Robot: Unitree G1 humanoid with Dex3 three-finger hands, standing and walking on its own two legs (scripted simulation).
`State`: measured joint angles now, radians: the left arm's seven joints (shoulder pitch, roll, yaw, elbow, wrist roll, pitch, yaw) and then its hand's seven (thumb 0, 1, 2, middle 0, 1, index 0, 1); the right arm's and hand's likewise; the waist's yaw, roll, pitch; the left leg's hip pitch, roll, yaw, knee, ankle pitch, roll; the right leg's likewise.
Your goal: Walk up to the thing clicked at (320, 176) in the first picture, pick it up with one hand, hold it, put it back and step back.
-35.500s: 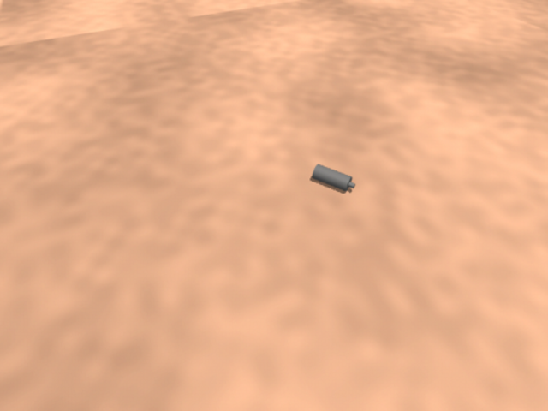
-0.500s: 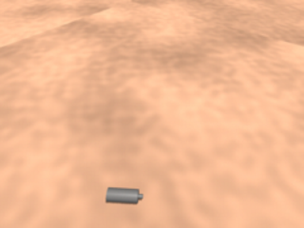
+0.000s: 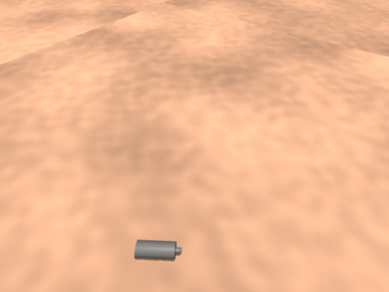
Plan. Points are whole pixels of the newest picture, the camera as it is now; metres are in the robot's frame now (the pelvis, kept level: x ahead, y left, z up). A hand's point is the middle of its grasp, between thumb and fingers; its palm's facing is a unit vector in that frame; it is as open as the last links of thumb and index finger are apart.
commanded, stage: stand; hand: left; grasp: from above
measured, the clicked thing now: (159, 249) +0.48 +0.20 -0.74
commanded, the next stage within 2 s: step back in 1.36 s
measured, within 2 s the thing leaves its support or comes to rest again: neither
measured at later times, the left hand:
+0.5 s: hand out of the picture +0.08 +0.23 -0.16, palm faces +0.01 -0.94 -0.33, open 7.3 cm
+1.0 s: hand out of the picture +0.09 +0.23 -0.16, palm faces -0.01 -0.94 -0.34, open 7.3 cm
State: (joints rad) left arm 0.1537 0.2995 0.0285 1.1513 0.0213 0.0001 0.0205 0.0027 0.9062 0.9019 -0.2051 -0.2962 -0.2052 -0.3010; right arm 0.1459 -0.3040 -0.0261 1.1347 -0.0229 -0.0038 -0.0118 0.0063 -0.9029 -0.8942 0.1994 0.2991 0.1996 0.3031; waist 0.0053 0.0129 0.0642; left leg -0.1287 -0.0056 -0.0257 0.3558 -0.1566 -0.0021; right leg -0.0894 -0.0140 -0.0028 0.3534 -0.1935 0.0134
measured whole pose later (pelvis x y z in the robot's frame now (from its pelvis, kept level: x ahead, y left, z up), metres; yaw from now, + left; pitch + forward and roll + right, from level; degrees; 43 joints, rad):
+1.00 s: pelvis +0.02 -0.02 +0.00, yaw -1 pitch -2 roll +0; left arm 0.11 0.32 0.02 1.15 0.01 -0.01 0.00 0.00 0.91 0.90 -0.21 -0.30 -0.21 -0.30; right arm 0.12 -0.33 0.00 1.15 -0.02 -0.01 0.00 0.01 -0.90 -0.89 0.20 0.30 0.20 0.30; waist 0.00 0.01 0.06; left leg -0.11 0.02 -0.02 0.32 -0.16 -0.03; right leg -0.08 0.01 0.00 0.32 -0.20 -0.01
